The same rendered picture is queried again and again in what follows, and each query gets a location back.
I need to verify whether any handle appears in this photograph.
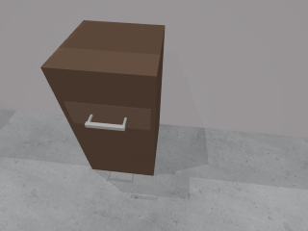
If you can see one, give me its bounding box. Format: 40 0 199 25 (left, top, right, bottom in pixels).
85 115 127 131

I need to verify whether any drawer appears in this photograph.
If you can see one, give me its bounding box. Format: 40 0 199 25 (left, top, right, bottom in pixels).
64 101 151 130

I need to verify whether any cabinet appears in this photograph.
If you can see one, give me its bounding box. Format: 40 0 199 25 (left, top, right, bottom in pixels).
40 20 166 176

